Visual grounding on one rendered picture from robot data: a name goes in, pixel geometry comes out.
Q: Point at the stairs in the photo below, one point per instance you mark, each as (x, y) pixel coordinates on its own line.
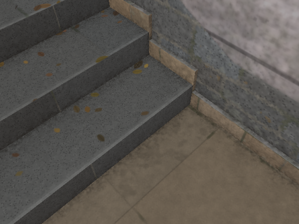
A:
(78, 92)

